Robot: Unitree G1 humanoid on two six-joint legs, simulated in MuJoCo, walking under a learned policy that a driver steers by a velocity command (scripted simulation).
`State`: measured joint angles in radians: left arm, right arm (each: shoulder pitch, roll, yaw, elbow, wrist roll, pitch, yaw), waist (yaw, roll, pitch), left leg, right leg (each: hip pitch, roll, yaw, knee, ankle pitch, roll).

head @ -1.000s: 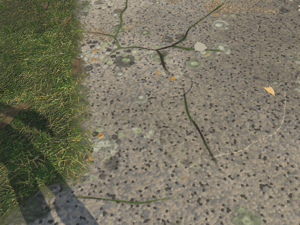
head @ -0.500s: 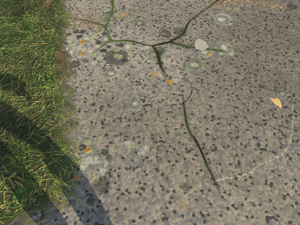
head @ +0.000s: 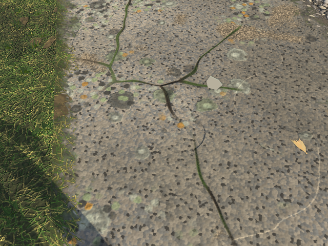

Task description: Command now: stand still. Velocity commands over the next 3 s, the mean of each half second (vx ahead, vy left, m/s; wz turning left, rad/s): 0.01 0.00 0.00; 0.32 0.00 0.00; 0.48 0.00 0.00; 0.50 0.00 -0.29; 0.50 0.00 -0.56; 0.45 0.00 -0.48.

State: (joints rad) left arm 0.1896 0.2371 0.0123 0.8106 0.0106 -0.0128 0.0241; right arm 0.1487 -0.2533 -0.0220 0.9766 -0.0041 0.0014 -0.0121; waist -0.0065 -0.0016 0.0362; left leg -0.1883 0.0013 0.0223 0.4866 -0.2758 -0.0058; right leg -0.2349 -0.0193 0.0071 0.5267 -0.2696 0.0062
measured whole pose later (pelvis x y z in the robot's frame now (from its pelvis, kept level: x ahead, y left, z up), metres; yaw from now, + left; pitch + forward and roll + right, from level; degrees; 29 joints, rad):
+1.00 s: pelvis +0.14 +0.01 +0.00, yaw +0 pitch +1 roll +0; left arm 0.03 0.26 0.04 0.87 -0.03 -0.09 -0.03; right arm 0.49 -0.19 -0.01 1.13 0.00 -0.08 -0.01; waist -0.09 -0.03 0.02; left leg 0.10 -0.01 0.02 0.19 -0.31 0.02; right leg -0.63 -0.07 -0.04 0.73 -0.09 -0.01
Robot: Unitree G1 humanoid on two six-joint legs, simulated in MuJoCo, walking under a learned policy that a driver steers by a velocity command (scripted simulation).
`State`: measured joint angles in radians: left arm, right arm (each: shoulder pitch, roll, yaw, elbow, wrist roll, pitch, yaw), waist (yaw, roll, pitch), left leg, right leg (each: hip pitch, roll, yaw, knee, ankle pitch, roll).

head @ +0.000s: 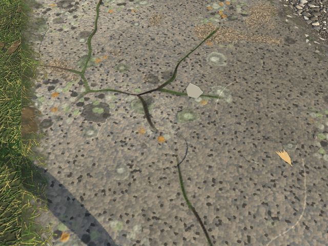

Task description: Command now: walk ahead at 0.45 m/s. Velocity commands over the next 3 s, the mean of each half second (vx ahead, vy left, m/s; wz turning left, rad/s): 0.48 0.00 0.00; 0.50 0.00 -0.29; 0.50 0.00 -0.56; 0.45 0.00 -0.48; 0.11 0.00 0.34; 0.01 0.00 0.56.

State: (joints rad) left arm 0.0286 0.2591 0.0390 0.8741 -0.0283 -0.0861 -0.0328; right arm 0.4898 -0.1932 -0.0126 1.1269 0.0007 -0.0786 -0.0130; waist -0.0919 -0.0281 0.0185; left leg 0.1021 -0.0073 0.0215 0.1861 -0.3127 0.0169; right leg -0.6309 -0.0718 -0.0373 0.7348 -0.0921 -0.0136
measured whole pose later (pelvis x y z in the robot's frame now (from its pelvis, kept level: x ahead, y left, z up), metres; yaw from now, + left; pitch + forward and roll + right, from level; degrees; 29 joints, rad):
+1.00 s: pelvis +0.56 +0.01 +0.01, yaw -11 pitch +0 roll +2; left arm 0.16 0.27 0.08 0.89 -0.03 -0.04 0.00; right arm 0.31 -0.24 -0.07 0.98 -0.02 -0.10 -0.01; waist -0.05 -0.04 0.01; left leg -0.04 -0.02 0.21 0.24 -0.21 0.03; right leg -0.70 -0.12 0.06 0.91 -0.05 -0.03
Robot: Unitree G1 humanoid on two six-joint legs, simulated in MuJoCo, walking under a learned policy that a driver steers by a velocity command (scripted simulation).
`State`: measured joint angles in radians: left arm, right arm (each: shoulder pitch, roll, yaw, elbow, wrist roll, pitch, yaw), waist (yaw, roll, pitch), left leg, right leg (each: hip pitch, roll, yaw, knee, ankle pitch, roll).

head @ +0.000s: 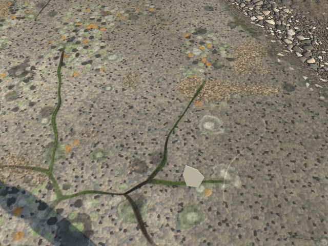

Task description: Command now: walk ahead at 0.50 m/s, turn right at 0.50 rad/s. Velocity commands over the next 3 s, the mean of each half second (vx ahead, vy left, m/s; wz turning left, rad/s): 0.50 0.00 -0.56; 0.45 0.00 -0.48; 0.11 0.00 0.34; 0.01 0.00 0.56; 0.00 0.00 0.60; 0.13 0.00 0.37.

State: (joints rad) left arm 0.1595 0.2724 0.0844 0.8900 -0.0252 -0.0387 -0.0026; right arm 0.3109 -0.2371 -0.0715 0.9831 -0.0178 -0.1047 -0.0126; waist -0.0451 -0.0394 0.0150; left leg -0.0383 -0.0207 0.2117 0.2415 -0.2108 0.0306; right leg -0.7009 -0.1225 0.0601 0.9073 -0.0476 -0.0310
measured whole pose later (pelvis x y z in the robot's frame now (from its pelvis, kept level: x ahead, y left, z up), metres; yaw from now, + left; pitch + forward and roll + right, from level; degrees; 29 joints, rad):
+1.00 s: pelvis +0.54 -0.12 +0.00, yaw -31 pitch +2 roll +2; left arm 0.14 0.29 0.07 0.69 0.00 -0.04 0.01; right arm 0.30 -0.26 -0.06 0.88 0.00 -0.09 0.02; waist -0.06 -0.04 0.04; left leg -0.15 -0.02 0.07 0.31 -0.19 0.03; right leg -0.61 -0.07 0.07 0.83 -0.21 0.01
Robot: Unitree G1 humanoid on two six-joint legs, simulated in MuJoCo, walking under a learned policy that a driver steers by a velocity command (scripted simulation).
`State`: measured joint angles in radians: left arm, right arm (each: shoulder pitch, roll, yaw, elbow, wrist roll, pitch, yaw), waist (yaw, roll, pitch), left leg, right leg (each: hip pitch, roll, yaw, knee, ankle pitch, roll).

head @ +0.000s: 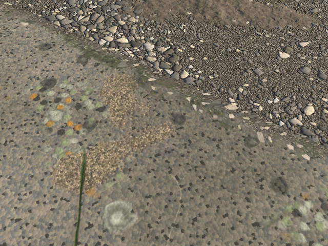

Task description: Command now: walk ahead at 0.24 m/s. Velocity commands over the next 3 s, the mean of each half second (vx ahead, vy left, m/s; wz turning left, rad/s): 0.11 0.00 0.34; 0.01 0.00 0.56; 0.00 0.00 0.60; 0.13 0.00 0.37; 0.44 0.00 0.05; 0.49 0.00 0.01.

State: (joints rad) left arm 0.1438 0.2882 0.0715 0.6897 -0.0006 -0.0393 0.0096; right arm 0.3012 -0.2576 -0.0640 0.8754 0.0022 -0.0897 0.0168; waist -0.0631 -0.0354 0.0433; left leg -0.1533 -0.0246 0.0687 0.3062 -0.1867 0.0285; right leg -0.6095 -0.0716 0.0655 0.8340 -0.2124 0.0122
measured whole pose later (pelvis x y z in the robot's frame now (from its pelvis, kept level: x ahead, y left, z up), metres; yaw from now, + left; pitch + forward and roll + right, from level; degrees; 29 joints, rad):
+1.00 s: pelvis +0.11 -0.01 -0.01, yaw +33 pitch +2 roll -1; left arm 0.10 0.29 0.08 0.77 -0.01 -0.02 0.01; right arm 0.18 -0.32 -0.08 0.62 0.02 0.05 -0.03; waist -0.01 0.02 0.02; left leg -0.34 -0.11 -0.21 0.54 -0.22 0.02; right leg -0.28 0.04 0.08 0.48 -0.23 0.03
